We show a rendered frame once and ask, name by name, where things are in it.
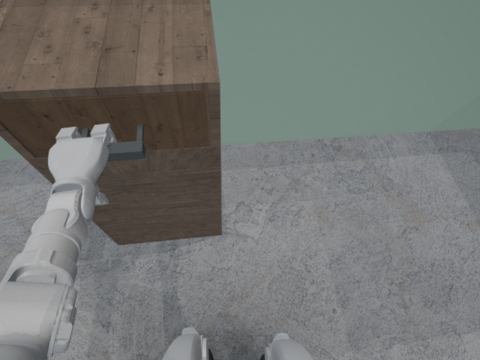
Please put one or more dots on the robot left forearm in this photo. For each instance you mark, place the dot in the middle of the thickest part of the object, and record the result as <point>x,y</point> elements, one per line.
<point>51,252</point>

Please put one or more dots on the robot left upper arm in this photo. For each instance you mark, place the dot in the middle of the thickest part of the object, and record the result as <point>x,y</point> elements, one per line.
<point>36,319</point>

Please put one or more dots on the handle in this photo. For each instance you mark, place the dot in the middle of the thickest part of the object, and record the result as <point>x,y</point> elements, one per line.
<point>121,151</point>

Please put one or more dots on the robot left hand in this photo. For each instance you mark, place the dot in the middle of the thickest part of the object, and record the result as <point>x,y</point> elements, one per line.
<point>83,158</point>

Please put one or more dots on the robot right shin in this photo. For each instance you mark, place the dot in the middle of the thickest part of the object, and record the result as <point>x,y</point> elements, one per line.
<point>281,337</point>

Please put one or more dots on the right robot thigh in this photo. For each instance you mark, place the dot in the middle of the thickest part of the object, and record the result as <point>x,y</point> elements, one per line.
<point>286,350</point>

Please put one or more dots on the drawer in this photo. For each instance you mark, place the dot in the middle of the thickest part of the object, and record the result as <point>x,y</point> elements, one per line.
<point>171,120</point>

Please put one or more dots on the cabinet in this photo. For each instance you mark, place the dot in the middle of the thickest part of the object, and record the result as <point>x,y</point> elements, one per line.
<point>70,48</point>

